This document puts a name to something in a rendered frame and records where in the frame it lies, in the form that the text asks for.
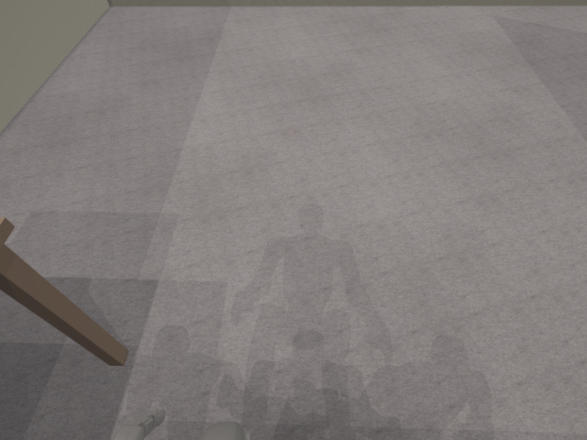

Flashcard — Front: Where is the table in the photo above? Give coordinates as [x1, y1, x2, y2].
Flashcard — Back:
[0, 217, 129, 366]

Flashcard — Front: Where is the robot left hand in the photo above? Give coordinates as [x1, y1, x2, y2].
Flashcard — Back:
[114, 409, 166, 440]

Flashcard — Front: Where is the robot left thigh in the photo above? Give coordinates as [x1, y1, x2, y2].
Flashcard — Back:
[199, 421, 251, 440]

